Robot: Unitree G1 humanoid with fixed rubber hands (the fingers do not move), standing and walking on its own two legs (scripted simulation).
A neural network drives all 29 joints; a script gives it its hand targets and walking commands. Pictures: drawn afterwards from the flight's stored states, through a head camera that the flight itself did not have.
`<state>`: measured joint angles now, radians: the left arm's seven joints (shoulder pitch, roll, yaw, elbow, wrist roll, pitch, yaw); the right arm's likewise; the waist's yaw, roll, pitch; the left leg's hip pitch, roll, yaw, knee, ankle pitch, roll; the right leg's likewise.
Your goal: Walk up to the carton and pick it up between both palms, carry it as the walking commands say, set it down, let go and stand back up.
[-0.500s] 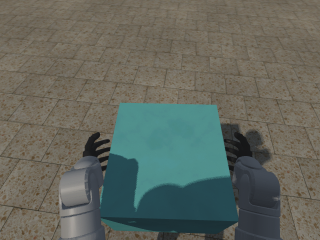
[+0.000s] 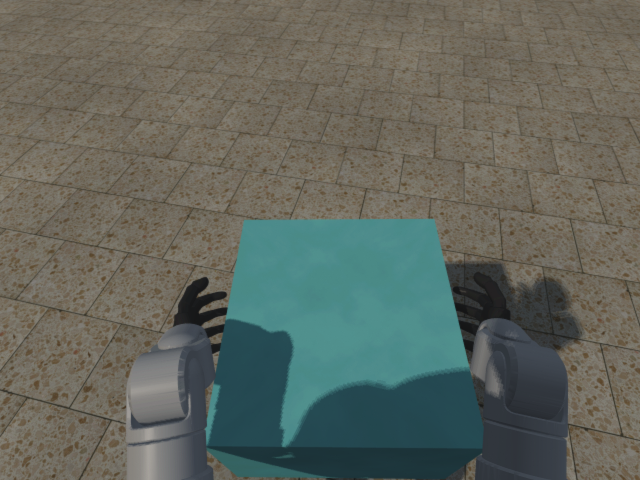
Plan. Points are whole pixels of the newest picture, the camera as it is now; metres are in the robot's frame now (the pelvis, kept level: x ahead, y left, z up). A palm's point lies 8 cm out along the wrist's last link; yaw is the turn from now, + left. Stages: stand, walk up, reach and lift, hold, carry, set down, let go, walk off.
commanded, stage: carry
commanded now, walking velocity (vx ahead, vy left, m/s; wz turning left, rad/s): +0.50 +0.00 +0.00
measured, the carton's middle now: (339, 343) +0.30 +0.00 -0.03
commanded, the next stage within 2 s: none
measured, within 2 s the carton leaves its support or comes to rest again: neither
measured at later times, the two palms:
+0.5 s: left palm (225, 148) +0.60 +0.19 +0.07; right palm (434, 155) +0.57 -0.16 +0.08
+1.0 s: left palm (247, 62) +0.91 +0.19 +0.07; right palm (405, 60) +0.92 -0.15 +0.07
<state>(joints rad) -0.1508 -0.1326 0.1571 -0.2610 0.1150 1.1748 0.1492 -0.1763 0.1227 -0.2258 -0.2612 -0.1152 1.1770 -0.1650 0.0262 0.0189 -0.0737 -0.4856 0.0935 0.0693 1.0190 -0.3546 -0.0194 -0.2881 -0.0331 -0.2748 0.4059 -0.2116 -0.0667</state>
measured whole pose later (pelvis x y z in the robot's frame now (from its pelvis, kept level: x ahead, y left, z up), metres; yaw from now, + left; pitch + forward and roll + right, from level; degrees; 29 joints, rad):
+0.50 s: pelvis +0.32 +0.04 +0.01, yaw -4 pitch +5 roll -1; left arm -0.14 -0.13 0.17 -0.33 0.13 1.16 0.11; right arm -0.14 0.13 -0.19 -0.33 -0.09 1.15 -0.18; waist -0.02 -0.01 -0.07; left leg -0.17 0.05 0.24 0.29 -0.22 0.04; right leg -0.57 -0.11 -0.12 0.77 -0.23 0.04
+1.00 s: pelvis +0.65 +0.02 +0.00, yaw -1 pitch +5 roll -1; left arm -0.12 -0.13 0.16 -0.37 0.11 1.16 0.12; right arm -0.15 0.13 -0.19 -0.35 -0.15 1.15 -0.12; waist 0.02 0.01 -0.07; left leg -0.49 0.08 0.18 0.47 -0.11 -0.02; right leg -0.05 -0.07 -0.25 0.34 -0.35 0.03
